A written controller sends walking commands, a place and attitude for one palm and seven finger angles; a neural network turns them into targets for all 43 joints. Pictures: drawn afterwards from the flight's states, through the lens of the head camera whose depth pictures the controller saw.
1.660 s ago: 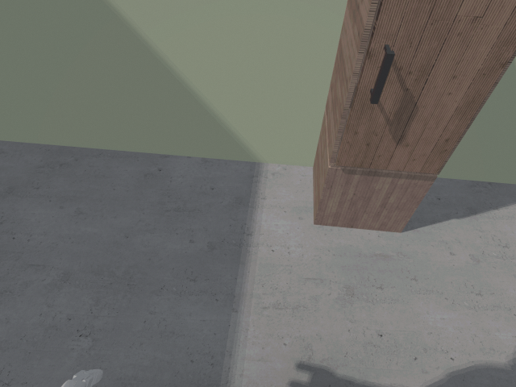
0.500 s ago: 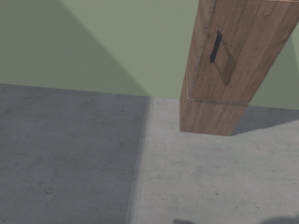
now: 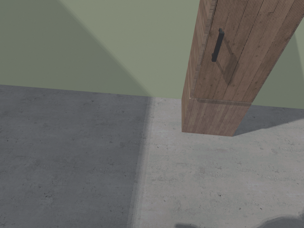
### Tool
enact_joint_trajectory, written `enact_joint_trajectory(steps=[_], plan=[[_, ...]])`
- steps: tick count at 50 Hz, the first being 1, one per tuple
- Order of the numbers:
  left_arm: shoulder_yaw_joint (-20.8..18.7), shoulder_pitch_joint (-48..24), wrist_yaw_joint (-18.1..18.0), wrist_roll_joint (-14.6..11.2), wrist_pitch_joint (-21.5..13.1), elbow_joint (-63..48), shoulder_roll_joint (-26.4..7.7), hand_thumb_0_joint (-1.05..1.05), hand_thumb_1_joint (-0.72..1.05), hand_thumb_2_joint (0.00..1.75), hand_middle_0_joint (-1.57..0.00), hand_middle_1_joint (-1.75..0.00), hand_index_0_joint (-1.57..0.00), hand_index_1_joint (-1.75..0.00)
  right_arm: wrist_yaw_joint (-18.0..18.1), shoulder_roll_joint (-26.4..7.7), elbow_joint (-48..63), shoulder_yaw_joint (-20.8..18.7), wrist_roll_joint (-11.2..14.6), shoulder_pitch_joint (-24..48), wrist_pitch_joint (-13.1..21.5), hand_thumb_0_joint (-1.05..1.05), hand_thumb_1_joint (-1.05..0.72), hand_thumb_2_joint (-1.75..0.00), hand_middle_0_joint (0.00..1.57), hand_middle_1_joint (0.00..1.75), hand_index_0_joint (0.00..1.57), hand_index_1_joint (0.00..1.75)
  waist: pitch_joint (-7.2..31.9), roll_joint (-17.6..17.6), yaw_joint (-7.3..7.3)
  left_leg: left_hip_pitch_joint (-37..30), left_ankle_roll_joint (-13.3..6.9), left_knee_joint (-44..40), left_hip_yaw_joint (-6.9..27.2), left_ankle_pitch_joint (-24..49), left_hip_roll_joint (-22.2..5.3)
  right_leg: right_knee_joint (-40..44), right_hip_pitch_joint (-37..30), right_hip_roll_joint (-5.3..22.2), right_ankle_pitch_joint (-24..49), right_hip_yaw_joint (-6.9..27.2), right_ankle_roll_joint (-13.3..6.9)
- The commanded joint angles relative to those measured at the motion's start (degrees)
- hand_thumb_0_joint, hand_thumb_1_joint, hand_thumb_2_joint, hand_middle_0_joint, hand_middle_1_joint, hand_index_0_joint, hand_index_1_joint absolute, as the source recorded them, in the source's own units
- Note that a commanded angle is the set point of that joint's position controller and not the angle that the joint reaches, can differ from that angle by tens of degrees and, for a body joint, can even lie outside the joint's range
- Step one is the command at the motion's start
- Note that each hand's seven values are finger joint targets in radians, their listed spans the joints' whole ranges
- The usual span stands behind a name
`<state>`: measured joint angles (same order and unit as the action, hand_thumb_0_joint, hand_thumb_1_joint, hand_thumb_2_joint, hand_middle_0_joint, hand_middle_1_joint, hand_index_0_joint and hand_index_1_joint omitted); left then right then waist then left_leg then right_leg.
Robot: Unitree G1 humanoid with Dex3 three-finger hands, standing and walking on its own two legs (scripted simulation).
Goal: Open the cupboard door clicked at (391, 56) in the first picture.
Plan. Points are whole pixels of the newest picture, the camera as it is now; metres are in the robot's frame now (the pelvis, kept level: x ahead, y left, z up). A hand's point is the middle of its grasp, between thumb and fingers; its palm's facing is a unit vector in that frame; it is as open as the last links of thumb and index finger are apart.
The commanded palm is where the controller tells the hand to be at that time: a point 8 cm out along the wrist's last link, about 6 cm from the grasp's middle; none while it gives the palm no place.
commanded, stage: walk to a spot facing it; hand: left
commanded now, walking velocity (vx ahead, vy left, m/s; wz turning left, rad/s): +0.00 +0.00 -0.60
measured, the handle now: (217, 45) +0.93 -0.25 +0.03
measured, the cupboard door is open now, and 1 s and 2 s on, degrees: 0 0 0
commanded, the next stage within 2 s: none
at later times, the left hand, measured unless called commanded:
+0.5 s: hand out of the picture +0.04 +0.16 -0.17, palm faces -0.18 -0.95 -0.24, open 7.4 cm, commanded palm none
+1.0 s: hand out of the picture +0.14 +0.20 -0.17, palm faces -0.47 -0.85 -0.22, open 7.4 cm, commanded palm none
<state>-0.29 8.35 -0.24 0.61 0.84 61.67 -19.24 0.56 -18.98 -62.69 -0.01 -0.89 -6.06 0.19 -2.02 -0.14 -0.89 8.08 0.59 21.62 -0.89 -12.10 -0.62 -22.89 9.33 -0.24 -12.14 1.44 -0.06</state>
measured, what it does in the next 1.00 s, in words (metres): steps on the spot, turning right: left foot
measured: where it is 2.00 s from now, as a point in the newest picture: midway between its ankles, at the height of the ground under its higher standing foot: outside the picture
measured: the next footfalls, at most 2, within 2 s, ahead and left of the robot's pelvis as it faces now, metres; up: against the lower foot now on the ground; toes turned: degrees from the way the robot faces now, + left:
left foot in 0.74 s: +0.02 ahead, +0.13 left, +0.00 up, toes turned -23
right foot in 1.18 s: -0.12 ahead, -0.09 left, +0.00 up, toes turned -44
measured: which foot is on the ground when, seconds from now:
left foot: down 0.00-0.26, up 0.28-0.72, down 0.74-1.00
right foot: down 0.00-0.74, up 0.76-1.00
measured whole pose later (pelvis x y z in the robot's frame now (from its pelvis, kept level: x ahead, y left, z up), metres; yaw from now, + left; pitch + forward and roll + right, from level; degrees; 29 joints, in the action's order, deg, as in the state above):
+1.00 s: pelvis -0.04 +0.05 +0.00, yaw -32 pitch +0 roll -2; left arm -5.8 11.2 2.0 1.4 5.4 52.0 -16.3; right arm 1.6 -10.6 -52.0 -1.6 -1.6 -13.6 -0.1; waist -3.5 -2.0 -0.6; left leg 9.7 -1.5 27.0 -8.5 -17.1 -3.9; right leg -59.8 28.5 1.4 -22.7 0.4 4.7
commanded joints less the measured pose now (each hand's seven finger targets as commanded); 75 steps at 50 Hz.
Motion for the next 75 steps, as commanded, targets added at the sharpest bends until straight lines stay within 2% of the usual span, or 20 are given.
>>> enact_joint_trajectory(steps=[1, 10, 12, 13, 14, 17, 29, 34, 35, 37, 38, 42, 52, 57, 59, 60, 64, 71, 74, 75], plan=[[-1.71, 1.55, -0.57, 0.25, 0.54, -5.15, -6.11, 0.00, 0.90, 0.90, -0.20, -0.30, -0.20, -0.30, 1.19, -5.90, 4.54, -2.15, 0.21, -3.00, -0.10, 0.00, -0.90, -0.90, 0.20, 0.30, 0.20, 0.30, 3.41, -0.16, 1.27, -1.87, -0.85, 2.06, 1.27, 9.17, -7.69, -2.57, 4.80, 5.60, 15.17, 7.06, -1.43], [-3.78, 6.39, 0.78, 0.47, 1.88, -10.84, -1.66, 0.00, 0.90, 0.90, -0.20, -0.30, -0.20, -0.30, 1.27, -6.86, 11.34, -5.12, -0.27, 0.36, -0.33, 0.00, -0.90, -0.90, 0.20, 0.30, 0.20, 0.30, 1.92, 10.97, -1.32, 6.51, -8.64, 2.84, 3.86, 14.60, -19.92, -23.25, 8.34, 1.99, -14.01, -0.63, 0.44], [-4.70, 12.21, 0.81, 1.07, 0.83, -9.89, -3.76, 0.00, 0.90, 0.90, -0.20, -0.30, -0.20, -0.30, 1.01, -5.52, 12.39, -5.14, -0.19, 1.27, -0.96, 0.00, -0.90, -0.90, 0.20, 0.30, 0.20, 0.30, 2.41, -1.19, -4.12, 13.23, -2.07, 20.23, -4.28, 5.80, -12.31, -6.55, 0.32, 4.52, 3.95, 3.70, -0.98], [-5.92, 12.84, -0.08, 1.66, -0.09, -10.56, -9.97, 0.00, 0.90, 0.90, -0.20, -0.30, -0.20, -0.30, 0.69, -0.16, 14.45, -4.31, 0.29, -0.40, -1.17, 0.00, -0.90, -0.90, 0.20, 0.30, 0.20, 0.30, 1.86, -20.86, -3.03, 26.38, 2.79, 36.55, -7.98, -18.69, -1.90, 4.07, -2.39, 19.71, 16.29, 28.86, -6.33], [-5.88, 14.14, -0.67, 0.49, 0.06, -10.79, -9.32, 0.00, 0.90, 0.90, -0.20, -0.30, -0.20, -0.30, 1.07, -2.18, 14.68, -4.47, 0.27, 1.35, -1.75, 0.00, -0.90, -0.90, 0.20, 0.30, 0.20, 0.30, 2.73, -16.13, -4.52, 23.40, 1.99, 41.94, 1.72, -20.63, -1.75, 8.48, 3.01, 20.07, 13.19, 31.53, -8.89], [-5.15, 5.36, -0.79, 0.39, 0.14, -13.26, -5.30, 0.00, 0.90, 0.90, -0.20, -0.30, -0.20, -0.30, 0.56, -1.60, 12.60, -4.86, 0.06, -0.70, -1.54, 0.00, -0.90, -0.90, 0.20, 0.30, 0.20, 0.30, 1.46, -5.43, 0.10, 23.28, 2.33, 45.00, 3.40, -10.29, -4.03, 6.40, 4.99, 13.88, 4.75, 23.37, -10.00], [-6.30, 9.14, -0.44, 0.93, 0.60, -12.43, -5.04, 0.00, 0.90, 0.90, -0.20, -0.30, -0.20, -0.30, 1.39, 0.73, 13.95, -4.32, 0.50, -0.32, -1.03, 0.00, -0.90, -0.90, 0.20, 0.30, 0.20, 0.30, 6.83, -7.32, -2.02, 17.63, 2.73, 25.74, 1.85, -12.50, -0.75, 4.25, -0.99, 9.57, 10.29, 26.06, -10.35], [-6.48, 4.19, -0.27, 0.91, 1.51, -13.84, -5.70, 0.00, 0.90, 0.90, -0.20, -0.30, -0.20, -0.30, 1.94, 0.43, 13.11, -4.30, 1.09, -7.70, -0.22, 0.00, -0.90, -0.90, 0.20, 0.30, 0.20, 0.30, 8.09, -9.06, 1.30, 3.52, 0.69, 7.23, 1.01, -7.82, 1.34, 2.84, 7.13, 6.96, 8.05, 27.25, -6.73], [-6.22, 2.59, -0.12, 0.67, 1.65, -14.49, -4.89, 0.00, 0.90, 0.90, -0.20, -0.30, -0.20, -0.30, 2.19, -0.67, 12.39, -4.52, 1.11, -10.68, 0.16, 0.00, -0.90, -0.90, 0.20, 0.30, 0.20, 0.30, 8.33, -7.10, 3.00, -4.19, -0.26, 1.25, 1.88, -5.23, -0.33, 0.90, 13.13, 4.22, 2.75, 24.76, -4.17], [-5.54, 2.54, 0.90, 0.29, 1.79, -16.86, 0.30, 0.00, 0.90, 0.90, -0.20, -0.30, -0.20, -0.30, 2.22, -8.73, 14.63, -5.78, 0.16, -9.11, 0.33, 0.00, -0.90, -0.90, 0.20, 0.30, 0.20, 0.30, 3.99, 16.98, 2.53, -6.78, -6.91, -11.61, 24.32, -10.74, -23.57, -24.32, 30.16, -7.13, -17.44, 6.55, 1.69], [-6.54, 1.88, 0.83, 1.23, 2.13, -16.10, -2.64, 0.00, 0.90, 0.90, -0.20, -0.30, -0.20, -0.30, 2.11, -7.52, 15.63, -5.42, 0.04, -4.90, 0.16, 0.00, -0.90, -0.90, 0.20, 0.30, 0.20, 0.30, 0.87, 15.11, 1.92, 3.52, -8.95, -12.02, 24.45, -9.72, -26.44, -35.37, 28.13, -2.83, -16.76, 5.62, 3.01], [-6.62, 5.93, 2.40, 1.32, 2.62, -13.37, -0.74, 0.00, 0.90, 0.90, -0.20, -0.30, -0.20, -0.30, 2.12, -1.99, 16.95, -3.75, -0.33, -0.24, 0.97, 0.00, -0.90, -0.90, 0.20, 0.30, 0.20, 0.30, -0.36, 7.82, -1.92, 4.68, -7.11, -5.56, 4.19, 7.97, -14.36, -48.84, 26.29, -0.82, -7.66, 1.54, 4.43], [-4.92, -4.15, 2.61, 0.67, 2.41, -16.23, 1.85, 0.00, 0.90, 0.90, -0.20, -0.30, -0.20, -0.30, 1.44, -4.69, 12.07, -5.61, -0.70, -11.69, 0.62, 0.00, -0.90, -0.90, 0.20, 0.30, 0.20, 0.30, 1.10, 11.64, 3.88, -4.24, -8.89, 0.17, -1.19, 25.04, -19.00, -26.06, 18.34, 2.26, -12.52, -5.16, 3.80], [-5.33, 2.71, 1.97, 0.66, 0.57, -14.33, -0.43, 0.00, 0.90, 0.90, -0.20, -0.30, -0.20, -0.30, 0.65, -5.54, 11.68, -6.25, -0.25, -10.77, 0.21, 0.00, -0.90, -0.90, 0.20, 0.30, 0.20, 0.30, 6.80, 7.37, -0.05, 0.61, -2.24, 15.37, -7.98, 22.63, -17.86, -1.81, -0.52, 1.48, 1.25, -6.22, 0.64], [-7.36, 10.30, 0.16, 0.51, -0.46, -12.33, -10.91, 0.00, 0.90, 0.90, -0.20, -0.30, -0.20, -0.30, 0.24, 0.93, 16.10, -4.17, -0.01, -7.94, -0.41, 0.00, -0.90, -0.90, 0.20, 0.30, 0.20, 0.30, 9.46, -16.80, -3.40, 27.34, 4.22, 40.07, -8.58, -23.66, -6.62, 0.59, -15.63, 24.54, 39.09, 21.81, -9.67], [-7.31, 10.84, -0.58, 0.17, 0.07, -12.21, -10.15, 0.00, 0.90, 0.90, -0.20, -0.30, -0.20, -0.30, 1.08, 0.17, 16.62, -4.22, 0.22, -5.05, -1.12, 0.00, -0.90, -0.90, 0.20, 0.30, 0.20, 0.30, 9.32, -11.46, -4.29, 27.37, 3.32, 43.86, -0.93, -23.07, -7.36, 0.39, -11.51, 23.25, 34.46, 19.07, -12.79], [-6.01, -0.62, -0.79, 0.68, 0.68, -15.41, -5.20, 0.00, 0.90, 0.90, -0.20, -0.30, -0.20, -0.30, 0.65, 0.08, 13.74, -4.40, -0.39, -7.00, -1.90, 0.00, -0.90, -0.90, 0.20, 0.30, 0.20, 0.30, 4.35, -7.78, 1.03, 21.97, 4.41, 41.28, -1.68, -12.65, -7.31, 2.36, 0.80, 14.08, 15.09, 11.83, -9.80], [-6.28, 0.64, 0.52, 1.09, -0.16, -14.20, -6.97, 0.00, 0.90, 0.90, -0.20, -0.30, -0.20, -0.30, -0.62, 0.52, 15.32, -4.34, -0.48, -6.94, -0.33, 0.00, -0.90, -0.90, 0.20, 0.30, 0.20, 0.30, 0.92, -10.09, 0.37, 15.23, 3.53, 24.11, -4.28, -12.90, -3.68, 8.00, 7.85, 11.73, -17.11, 18.91, -10.15], [-6.21, -1.98, 0.88, 0.75, 0.08, -14.57, -5.57, 0.00, 0.90, 0.90, -0.20, -0.30, -0.20, -0.30, 0.01, 0.74, 13.04, -4.21, -0.28, -15.15, 1.01, 0.00, -0.90, -0.90, 0.20, 0.30, 0.20, 0.30, 1.69, -7.87, 4.45, -1.49, 2.85, 8.33, -6.95, -6.91, -1.63, 1.70, 16.59, 7.47, -19.16, 16.76, -7.13], [-5.48, -2.46, 1.18, 0.55, 0.31, -15.42, -2.19, 0.00, 0.90, 0.90, -0.20, -0.30, -0.20, -0.30, 0.76, -1.82, 11.51, -4.61, -0.35, -20.48, 1.66, 0.00, -0.90, -0.90, 0.20, 0.30, 0.20, 0.30, 3.01, 0.50, 6.81, -9.86, 1.70, 0.21, -1.50, -12.77, -6.25, -8.17, 22.91, 2.70, -20.07, 12.85, -4.38]])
